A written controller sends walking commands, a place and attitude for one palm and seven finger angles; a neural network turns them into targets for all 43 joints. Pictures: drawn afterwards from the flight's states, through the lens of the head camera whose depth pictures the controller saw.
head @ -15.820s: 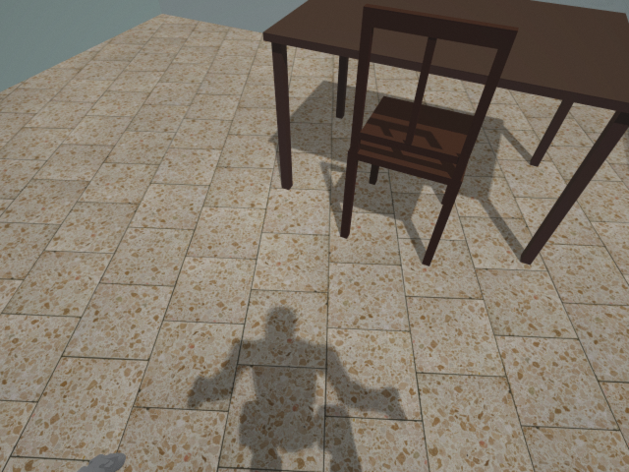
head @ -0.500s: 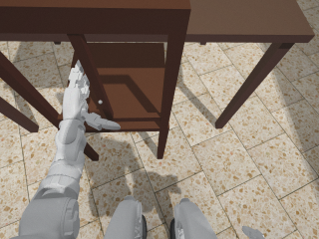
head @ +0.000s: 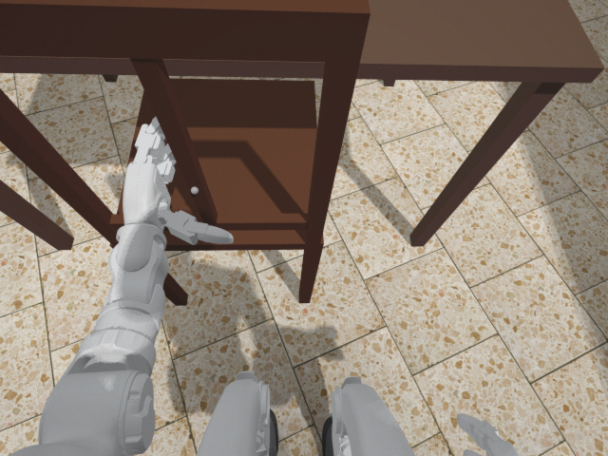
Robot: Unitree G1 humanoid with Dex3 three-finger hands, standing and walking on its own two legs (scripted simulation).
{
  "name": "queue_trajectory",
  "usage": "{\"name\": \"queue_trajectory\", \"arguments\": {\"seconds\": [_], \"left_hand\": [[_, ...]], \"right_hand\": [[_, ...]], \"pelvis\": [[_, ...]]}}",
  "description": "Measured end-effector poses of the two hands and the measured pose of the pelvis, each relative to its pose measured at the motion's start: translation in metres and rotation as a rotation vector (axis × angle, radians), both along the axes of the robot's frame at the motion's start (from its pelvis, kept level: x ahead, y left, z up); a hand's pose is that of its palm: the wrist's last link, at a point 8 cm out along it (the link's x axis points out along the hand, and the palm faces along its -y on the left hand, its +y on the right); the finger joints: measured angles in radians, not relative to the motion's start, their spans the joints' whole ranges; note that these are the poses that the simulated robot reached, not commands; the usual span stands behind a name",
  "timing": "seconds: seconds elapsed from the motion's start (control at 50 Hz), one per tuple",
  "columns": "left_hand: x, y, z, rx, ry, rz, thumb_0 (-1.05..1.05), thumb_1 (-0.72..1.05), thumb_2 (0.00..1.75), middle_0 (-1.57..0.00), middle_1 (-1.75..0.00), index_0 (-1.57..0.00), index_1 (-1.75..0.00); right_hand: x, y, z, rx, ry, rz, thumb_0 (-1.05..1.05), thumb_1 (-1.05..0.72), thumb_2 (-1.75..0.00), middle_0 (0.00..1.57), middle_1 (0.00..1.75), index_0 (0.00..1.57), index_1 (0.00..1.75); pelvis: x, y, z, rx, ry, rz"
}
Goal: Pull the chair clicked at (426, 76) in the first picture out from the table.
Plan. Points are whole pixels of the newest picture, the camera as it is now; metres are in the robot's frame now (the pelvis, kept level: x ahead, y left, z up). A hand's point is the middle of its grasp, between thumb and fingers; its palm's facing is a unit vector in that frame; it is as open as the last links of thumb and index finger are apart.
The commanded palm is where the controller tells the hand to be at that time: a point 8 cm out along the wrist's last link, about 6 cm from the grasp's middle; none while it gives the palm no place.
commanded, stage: hook a spindle and tug to test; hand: left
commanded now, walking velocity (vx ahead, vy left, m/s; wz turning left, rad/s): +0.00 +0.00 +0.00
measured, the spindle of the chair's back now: (187, 160) +0.48 +0.15 +0.05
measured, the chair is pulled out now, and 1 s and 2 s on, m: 0.00 0.01 0.08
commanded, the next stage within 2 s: step backward, pulling the chair out in 1.28 s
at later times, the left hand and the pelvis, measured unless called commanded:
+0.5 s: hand (204, 186) +0.46 +0.13 +0.02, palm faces +0.00 -1.00 -0.04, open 8.3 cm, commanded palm +0.43 +0.17 +0.03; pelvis +0.00 +0.00 +0.00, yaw +0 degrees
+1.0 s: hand (207, 193) +0.44 +0.12 +0.02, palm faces +0.01 -1.00 -0.04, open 5.2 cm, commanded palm +0.40 +0.18 +0.03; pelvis +0.01 -0.01 +0.01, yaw -1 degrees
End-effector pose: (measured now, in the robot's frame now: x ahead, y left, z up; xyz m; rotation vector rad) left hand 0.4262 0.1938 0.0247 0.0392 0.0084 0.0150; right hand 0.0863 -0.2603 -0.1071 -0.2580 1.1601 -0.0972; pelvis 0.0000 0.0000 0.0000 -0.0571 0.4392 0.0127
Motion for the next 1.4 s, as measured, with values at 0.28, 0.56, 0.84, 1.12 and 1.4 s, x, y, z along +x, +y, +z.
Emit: {"name": "queue_trajectory", "arguments": {"seconds": [0.28, 0.56, 0.84, 1.12, 1.4], "left_hand": [[0.005, -0.005, -0.003, 0.001, 0.013, -0.005, -0.01, -0.33, 0.38, -0.35, -0.98, -0.35, -0.98], [0.009, -0.013, -0.002, 0.003, 0.018, -0.008, 0.0, 0.37, 0.67, -0.49, -1.41, -0.49, -1.41], [0.003, -0.018, 0.001, -0.007, 0.021, 0.003, 0.02, 0.75, 0.82, -0.48, -1.45, -0.46, -1.45], [-0.014, -0.014, 0.001, -0.003, 0.023, -0.009, 0.02, 0.77, 0.8, -0.46, -1.45, -0.42, -1.45], [-0.034, -0.009, 0.001, -0.003, 0.018, -0.019, 0.03, 0.76, 0.81, -0.47, -1.45, -0.43, -1.45]], "right_hand": [[-0.012, -0.001, -0.002, 0.004, 0.041, -0.02, 0.01, -0.91, -0.9, 0.2, 0.3, 0.2, 0.3], [-0.015, -0.002, -0.002, 0.011, 0.056, -0.032, 0.01, -0.91, -0.9, 0.2, 0.3, 0.2, 0.3], [-0.004, -0.003, 0.001, 0.03, 0.014, -0.035, 0.01, -0.91, -0.9, 0.2, 0.3, 0.2, 0.3], [0.02, -0.005, 0.007, 0.043, -0.024, -0.026, 0.01, -0.91, -0.9, 0.2, 0.3, 0.2, 0.3], [0.06, -0.001, 0.008, 0.039, -0.094, 0.027, 0.01, -0.91, -0.9, 0.2, 0.3, 0.2, 0.3]], "pelvis": [[0.002, 0.0, 0.0, 0.001, 0.007, -0.003], [0.004, -0.001, 0.001, 0.004, 0.01, -0.007], [0.007, -0.005, 0.004, 0.014, 0.002, -0.016], [0.019, -0.008, 0.01, 0.025, 0.001, -0.026], [0.026, -0.009, 0.011, 0.022, -0.003, -0.008]]}}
